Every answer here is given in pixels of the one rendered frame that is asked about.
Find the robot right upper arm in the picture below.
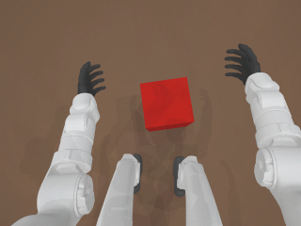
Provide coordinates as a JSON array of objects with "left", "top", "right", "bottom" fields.
[{"left": 254, "top": 146, "right": 301, "bottom": 226}]

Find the carton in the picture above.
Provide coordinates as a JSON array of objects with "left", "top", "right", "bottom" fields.
[{"left": 140, "top": 77, "right": 195, "bottom": 132}]

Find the left robot hand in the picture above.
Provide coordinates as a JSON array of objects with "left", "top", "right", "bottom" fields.
[{"left": 77, "top": 61, "right": 106, "bottom": 97}]

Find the robot left upper arm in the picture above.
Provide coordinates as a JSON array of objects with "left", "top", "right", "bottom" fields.
[{"left": 11, "top": 172, "right": 95, "bottom": 226}]

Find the robot left forearm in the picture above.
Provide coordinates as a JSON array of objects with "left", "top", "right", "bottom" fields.
[{"left": 37, "top": 93, "right": 100, "bottom": 211}]

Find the right robot hand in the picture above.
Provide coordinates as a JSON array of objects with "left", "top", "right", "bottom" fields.
[{"left": 224, "top": 43, "right": 261, "bottom": 85}]

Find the right robot shin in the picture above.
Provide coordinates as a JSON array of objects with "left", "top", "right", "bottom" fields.
[{"left": 177, "top": 155, "right": 203, "bottom": 190}]

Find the robot right forearm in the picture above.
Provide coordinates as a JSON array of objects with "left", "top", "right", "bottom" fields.
[{"left": 245, "top": 73, "right": 301, "bottom": 149}]

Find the right robot foot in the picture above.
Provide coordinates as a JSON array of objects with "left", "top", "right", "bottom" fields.
[{"left": 173, "top": 156, "right": 185, "bottom": 197}]

